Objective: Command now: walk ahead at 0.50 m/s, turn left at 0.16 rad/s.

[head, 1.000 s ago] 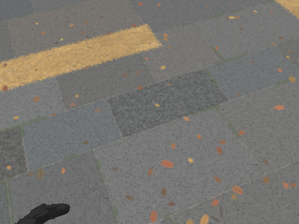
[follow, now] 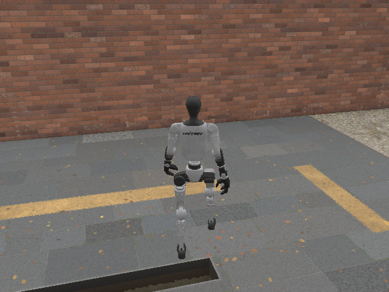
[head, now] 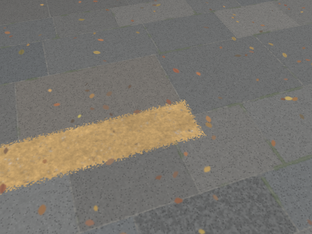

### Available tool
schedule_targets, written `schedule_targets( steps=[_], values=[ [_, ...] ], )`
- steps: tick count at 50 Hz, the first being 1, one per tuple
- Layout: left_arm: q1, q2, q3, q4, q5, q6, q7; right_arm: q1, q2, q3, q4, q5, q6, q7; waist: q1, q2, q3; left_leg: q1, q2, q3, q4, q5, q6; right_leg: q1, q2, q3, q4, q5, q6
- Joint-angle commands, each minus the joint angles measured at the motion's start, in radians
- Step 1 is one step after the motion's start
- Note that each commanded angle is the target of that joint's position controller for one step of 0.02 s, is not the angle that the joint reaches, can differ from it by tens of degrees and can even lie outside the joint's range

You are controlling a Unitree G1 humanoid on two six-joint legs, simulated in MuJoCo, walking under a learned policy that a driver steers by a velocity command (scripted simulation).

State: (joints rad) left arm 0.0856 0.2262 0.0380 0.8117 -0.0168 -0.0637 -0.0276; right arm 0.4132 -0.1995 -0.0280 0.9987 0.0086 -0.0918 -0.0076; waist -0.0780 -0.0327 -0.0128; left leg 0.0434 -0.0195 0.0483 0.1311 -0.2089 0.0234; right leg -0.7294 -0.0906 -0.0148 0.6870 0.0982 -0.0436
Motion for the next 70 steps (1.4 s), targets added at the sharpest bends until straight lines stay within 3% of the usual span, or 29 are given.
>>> schedule_targets(
  steps=[1,4,6,7,8,9,10,11,15,20,28,31,33,34,35,36,37,38,40,43,47,56,58,59,60,61,64,67,70],
  values=[
    [-0.120,0.077,0.020,-0.085,-0.004,-0.018,-0.018,0.028,-0.204,-0.049,-0.021,0.016,0.001,-0.007,0.020,0.109,0.135,-0.039,0.279,-0.088,-0.072,0.219,0.154,0.070,0.008,0.019,-0.149,0.025,-0.012],
    [-0.068,0.113,0.033,-0.065,-0.001,-0.027,-0.022,0.005,-0.230,-0.069,-0.033,0.020,0.029,-0.009,0.057,0.113,0.100,0.055,0.302,-0.121,0.039,0.395,0.137,0.182,0.039,0.031,-0.243,-0.042,-0.010],
    [0.128,0.176,0.066,-0.001,0.001,-0.032,-0.009,-0.032,-0.230,-0.072,-0.051,0.015,0.052,0.002,0.155,0.112,-0.025,0.042,0.232,-0.100,0.305,0.584,0.105,0.455,0.096,-0.020,-0.258,-0.128,-0.030],
    [0.268,0.224,0.081,0.031,0.013,-0.034,-0.002,-0.034,-0.192,-0.057,-0.073,0.000,0.057,0.009,0.208,0.082,-0.163,-0.132,0.186,-0.095,0.545,0.423,0.080,0.753,-0.001,0.065,-0.175,-0.167,-0.062],
    [0.331,0.337,0.100,0.033,0.035,-0.039,0.004,0.082,-0.038,-0.019,-0.103,-0.022,0.048,0.014,0.145,-0.160,-0.320,-0.467,0.017,-0.081,0.912,-0.051,0.022,1.093,-0.250,0.435,-0.193,-0.227,-0.180],
    [0.321,0.287,0.082,0.035,0.038,-0.047,-0.003,0.118,-0.033,-0.013,-0.094,0.010,0.033,0.016,0.129,-0.277,-0.405,-0.595,-0.029,-0.178,1.138,-0.348,0.017,1.088,-0.341,0.763,-0.399,-0.442,-0.243],
    [0.234,0.209,0.062,0.015,0.019,-0.057,0.000,0.018,-0.156,-0.043,-0.115,0.035,0.023,0.015,0.142,-0.181,-0.247,-0.677,0.039,-0.214,1.219,-0.299,0.028,0.951,-0.307,0.632,-0.438,-0.530,-0.181],
    [0.170,0.168,0.050,0.012,0.017,-0.059,0.006,-0.062,-0.195,-0.054,-0.137,0.045,0.021,0.012,0.134,-0.124,-0.138,-0.700,0.092,-0.188,1.209,-0.207,0.033,0.827,-0.266,0.465,-0.437,-0.480,-0.135],
    [0.122,0.117,0.036,0.041,0.031,-0.073,0.028,-0.086,-0.146,-0.065,-0.154,0.040,0.038,0.010,0.092,-0.083,-0.020,-0.594,0.168,-0.174,1.061,-0.065,0.018,0.618,-0.177,0.162,-0.514,-0.228,-0.111],
    [0.123,0.173,0.058,0.059,0.031,-0.080,0.038,-0.200,-0.126,-0.065,-0.223,0.024,0.061,0.020,0.097,-0.006,0.089,-0.723,0.189,-0.154,0.861,0.063,-0.008,0.606,-0.187,0.027,-0.581,-0.149,-0.147],
    [0.195,0.225,0.078,0.082,0.003,-0.028,0.044,-0.391,-0.116,-0.048,-0.329,0.018,0.057,0.067,0.153,0.011,0.122,-0.705,0.130,-0.008,0.525,0.215,0.032,0.790,-0.196,-0.181,-0.531,0.102,-0.100],
    [0.165,0.268,0.092,0.072,-0.013,0.000,0.051,-0.319,-0.171,-0.076,-0.345,0.016,0.069,0.067,0.074,-0.046,0.039,-0.559,0.038,0.061,0.522,0.065,0.089,0.859,-0.204,-0.221,-0.330,0.549,-0.067],
    [0.134,0.260,0.087,0.056,-0.017,0.015,0.052,-0.032,-0.267,-0.132,-0.278,0.018,0.077,0.047,-0.085,-0.021,-0.105,-0.167,-0.037,0.056,0.444,0.093,0.153,0.721,-0.149,-0.245,0.069,0.521,-0.017],
    [0.164,0.173,0.058,0.029,0.026,0.007,0.051,0.037,-0.368,-0.157,-0.262,0.015,0.090,0.022,-0.064,0.189,-0.161,0.061,0.140,-0.229,0.415,0.188,0.203,0.464,-0.064,-0.244,0.405,-0.072,0.037],
    [0.229,0.083,0.028,-0.025,0.034,-0.024,0.044,-0.051,-0.422,-0.149,-0.314,-0.001,0.071,0.025,0.055,0.318,-0.280,0.296,0.360,-0.833,0.245,0.150,0.425,0.095,0.166,-0.051,0.734,-0.733,0.099],
    [0.138,0.170,0.040,-0.030,-0.006,-0.054,0.033,-0.059,-0.331,-0.121,-0.330,-0.002,0.054,0.042,-0.012,0.143,-0.308,0.277,0.380,-0.835,0.176,0.205,0.400,0.009,0.112,0.109,0.787,-0.709,0.082],
    [0.090,0.180,0.042,-0.050,-0.027,-0.066,0.032,-0.102,-0.288,-0.108,-0.332,-0.006,0.039,0.046,0.006,0.104,-0.186,0.161,0.341,-0.658,0.200,0.320,0.356,-0.017,0.071,0.098,0.747,-0.634,0.062],
    [0.095,0.178,0.043,-0.035,-0.008,-0.066,0.041,-0.160,-0.260,-0.101,-0.337,0.004,0.031,0.048,0.052,0.017,-0.098,0.011,0.281,-0.513,0.214,0.441,0.309,0.015,0.022,0.093,0.656,-0.557,0.060],
    [0.110,0.211,0.060,-0.024,0.021,-0.038,0.050,-0.234,-0.219,-0.088,-0.362,-0.006,0.036,0.036,0.103,0.038,-0.063,-0.185,0.221,-0.377,0.198,0.567,0.262,0.140,-0.022,0.093,0.539,-0.500,0.067],
    [0.116,0.166,0.052,-0.042,0.037,-0.004,0.056,-0.214,-0.262,-0.102,-0.365,-0.014,0.039,0.017,0.117,0.051,-0.084,-0.264,0.188,-0.311,0.199,0.738,0.267,0.181,0.006,0.073,0.409,-0.436,0.105],
    [0.033,0.149,0.043,-0.074,0.034,0.008,0.057,-0.192,-0.268,-0.105,-0.365,0.008,0.070,-0.012,0.089,0.104,-0.111,-0.254,0.135,-0.282,0.235,0.654,0.216,0.171,0.049,0.079,0.192,-0.268,0.133],
    [-0.029,0.174,0.047,-0.097,0.031,-0.016,0.019,-0.189,-0.212,-0.071,-0.349,-0.007,0.094,-0.020,0.060,0.164,-0.070,-0.182,0.157,-0.389,0.376,0.457,0.161,0.299,0.083,0.067,-0.167,-0.202,0.070],
    [0.018,0.220,0.052,-0.099,0.057,-0.033,0.024,-0.172,-0.170,-0.053,-0.357,-0.023,0.081,-0.020,0.077,0.073,-0.120,-0.253,0.061,-0.342,0.499,0.317,0.079,0.536,-0.043,0.171,-0.274,0.286,-0.005],
    [0.024,0.255,0.054,-0.100,0.074,-0.025,0.031,-0.053,-0.154,-0.050,-0.345,-0.030,0.072,-0.021,0.015,-0.091,-0.180,-0.387,-0.034,-0.259,0.625,-0.023,0.017,0.706,-0.199,0.319,-0.211,0.618,-0.149],
    [0.062,0.161,0.034,-0.075,0.059,-0.010,0.033,-0.053,-0.176,-0.049,-0.338,-0.030,0.077,-0.022,0.045,-0.195,-0.223,-0.437,-0.043,-0.215,0.699,-0.375,-0.039,0.728,-0.286,0.429,-0.230,0.619,-0.258],
    [0.078,0.125,0.019,-0.068,0.040,-0.001,0.028,-0.110,-0.219,-0.058,-0.349,-0.019,0.090,-0.022,0.077,-0.179,-0.202,-0.484,-0.018,-0.202,0.773,-0.464,-0.065,0.726,-0.288,0.467,-0.263,0.474,-0.269],
    [0.015,0.183,0.031,-0.069,0.029,0.019,0.027,-0.168,-0.214,-0.067,-0.340,-0.005,0.136,-0.024,0.071,-0.090,-0.120,-0.497,0.026,-0.181,0.845,-0.396,-0.100,0.602,-0.209,0.367,-0.319,0.137,-0.190],
    [-0.049,0.165,0.029,-0.064,0.031,0.047,0.024,-0.145,-0.128,-0.042,-0.302,-0.006,0.137,-0.015,0.052,-0.136,-0.085,-0.320,0.022,-0.095,0.546,-0.216,-0.093,0.473,-0.095,0.215,-0.344,-0.019,-0.121],
    [0.003,0.138,0.017,-0.034,0.022,0.050,0.019,-0.139,-0.139,-0.048,-0.277,-0.020,0.134,-0.008,0.052,-0.119,-0.099,-0.162,0.012,-0.075,0.300,0.032,-0.048,0.434,-0.052,0.171,-0.329,-0.262,-0.062]
  ],
)
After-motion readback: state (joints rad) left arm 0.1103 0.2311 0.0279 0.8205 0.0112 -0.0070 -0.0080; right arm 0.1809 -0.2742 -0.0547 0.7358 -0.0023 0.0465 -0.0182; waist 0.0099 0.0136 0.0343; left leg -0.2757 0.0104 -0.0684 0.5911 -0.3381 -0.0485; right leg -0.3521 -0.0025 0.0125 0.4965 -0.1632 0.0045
